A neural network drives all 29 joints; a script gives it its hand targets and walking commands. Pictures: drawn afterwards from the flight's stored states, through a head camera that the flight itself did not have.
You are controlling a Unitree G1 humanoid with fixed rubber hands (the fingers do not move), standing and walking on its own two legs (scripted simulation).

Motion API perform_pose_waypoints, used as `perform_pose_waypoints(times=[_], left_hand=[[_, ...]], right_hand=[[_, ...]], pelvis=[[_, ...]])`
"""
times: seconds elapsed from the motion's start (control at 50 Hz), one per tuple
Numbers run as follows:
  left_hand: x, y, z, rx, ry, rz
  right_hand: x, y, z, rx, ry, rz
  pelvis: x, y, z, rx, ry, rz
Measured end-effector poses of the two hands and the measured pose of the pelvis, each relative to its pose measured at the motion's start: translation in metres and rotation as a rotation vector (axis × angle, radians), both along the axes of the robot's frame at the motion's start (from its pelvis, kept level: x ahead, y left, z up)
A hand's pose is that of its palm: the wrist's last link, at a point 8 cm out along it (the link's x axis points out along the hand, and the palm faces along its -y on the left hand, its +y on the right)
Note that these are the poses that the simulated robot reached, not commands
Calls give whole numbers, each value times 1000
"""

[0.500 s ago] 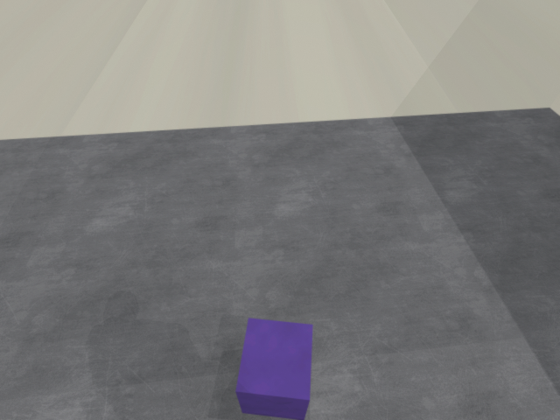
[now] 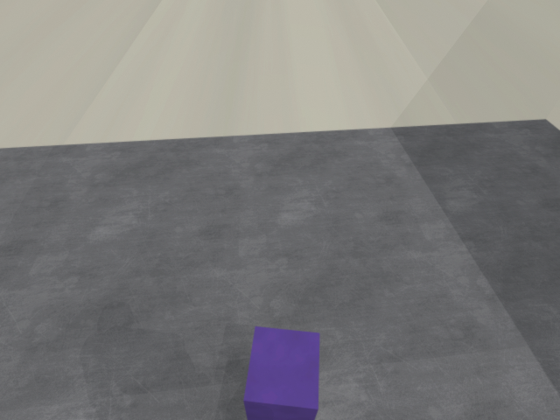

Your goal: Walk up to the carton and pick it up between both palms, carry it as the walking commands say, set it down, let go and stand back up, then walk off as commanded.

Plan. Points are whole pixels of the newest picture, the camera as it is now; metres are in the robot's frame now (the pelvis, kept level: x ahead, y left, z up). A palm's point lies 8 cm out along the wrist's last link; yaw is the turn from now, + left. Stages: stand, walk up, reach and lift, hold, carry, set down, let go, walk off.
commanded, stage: walk up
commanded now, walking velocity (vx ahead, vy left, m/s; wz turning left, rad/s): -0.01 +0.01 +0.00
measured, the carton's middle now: (283, 379) +0.41 -0.01 -0.65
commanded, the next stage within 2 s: none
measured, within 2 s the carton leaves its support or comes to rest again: neither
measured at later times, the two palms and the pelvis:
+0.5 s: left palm out of the picture +0.01 +0.24 -0.16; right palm out of the picture -0.02 -0.19 -0.15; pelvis +0.01 +0.03 -0.01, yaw -4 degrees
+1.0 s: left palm out of the picture +0.03 +0.23 -0.16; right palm out of the picture -0.04 -0.19 -0.15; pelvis +0.01 +0.02 +0.00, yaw -4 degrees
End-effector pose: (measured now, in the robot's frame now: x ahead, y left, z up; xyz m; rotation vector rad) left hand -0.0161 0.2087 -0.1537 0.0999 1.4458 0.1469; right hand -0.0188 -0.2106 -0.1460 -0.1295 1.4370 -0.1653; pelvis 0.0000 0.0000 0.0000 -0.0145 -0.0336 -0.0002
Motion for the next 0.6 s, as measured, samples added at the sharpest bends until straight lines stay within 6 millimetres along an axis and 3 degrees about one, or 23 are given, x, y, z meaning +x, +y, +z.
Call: perform_pose_waypoints(times=[0.28,0.46,0.6], left_hand=[[15,8,-2,13,-9,-8],[20,29,-5,26,0,-36],[45,32,-7,39,-23,-104]], right_hand=[[-1,3,-2,-19,23,-17],[6,12,-6,-41,-17,-52],[-19,30,-13,-8,18,-125]], pelvis=[[5,7,-3,4,13,-11],[7,24,-8,9,24,-51],[8,25,-11,29,12,-94]])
